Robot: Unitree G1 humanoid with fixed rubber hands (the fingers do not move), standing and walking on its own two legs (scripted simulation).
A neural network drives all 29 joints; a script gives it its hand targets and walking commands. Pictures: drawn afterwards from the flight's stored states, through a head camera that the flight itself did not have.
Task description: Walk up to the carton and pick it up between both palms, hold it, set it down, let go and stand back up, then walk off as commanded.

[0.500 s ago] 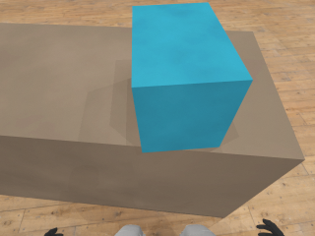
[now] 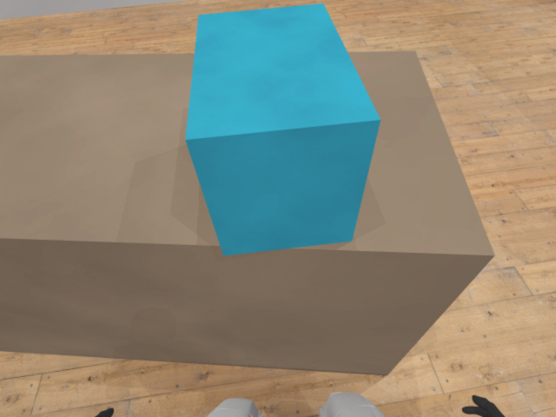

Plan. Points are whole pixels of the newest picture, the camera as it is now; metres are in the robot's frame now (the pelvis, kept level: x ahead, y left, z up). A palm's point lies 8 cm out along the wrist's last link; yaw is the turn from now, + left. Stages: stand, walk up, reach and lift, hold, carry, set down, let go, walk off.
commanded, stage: walk up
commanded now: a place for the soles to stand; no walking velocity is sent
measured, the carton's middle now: (274, 126) +0.50 +0.02 +0.14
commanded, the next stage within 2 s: reach and lift in 1.96 s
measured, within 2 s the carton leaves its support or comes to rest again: neither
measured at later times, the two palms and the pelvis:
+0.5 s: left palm out of the picture +0.05 +0.30 -0.11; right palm out of the picture +0.05 -0.31 -0.10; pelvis -0.02 -0.01 +0.00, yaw +0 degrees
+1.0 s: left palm out of the picture +0.05 +0.30 -0.11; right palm out of the picture +0.06 -0.30 -0.10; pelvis -0.01 +0.00 +0.01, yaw +0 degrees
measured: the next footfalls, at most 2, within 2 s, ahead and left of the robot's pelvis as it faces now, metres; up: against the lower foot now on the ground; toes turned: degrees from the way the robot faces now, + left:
none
